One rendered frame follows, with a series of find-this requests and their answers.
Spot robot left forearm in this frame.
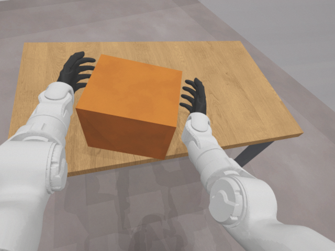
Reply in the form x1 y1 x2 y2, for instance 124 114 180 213
0 82 74 148

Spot robot left upper arm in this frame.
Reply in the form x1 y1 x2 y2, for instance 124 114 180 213
0 141 68 251

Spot robot right forearm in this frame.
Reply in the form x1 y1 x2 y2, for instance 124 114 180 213
181 112 257 195

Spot table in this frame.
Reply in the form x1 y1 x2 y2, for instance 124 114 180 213
8 41 304 177

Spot robot left hand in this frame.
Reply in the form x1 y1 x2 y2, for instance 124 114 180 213
57 51 96 94

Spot robot right upper arm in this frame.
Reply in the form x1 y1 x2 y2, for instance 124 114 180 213
209 175 335 251

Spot carton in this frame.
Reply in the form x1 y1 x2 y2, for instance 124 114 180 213
75 54 182 160

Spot robot right hand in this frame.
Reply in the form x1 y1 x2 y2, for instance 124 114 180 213
180 78 206 115

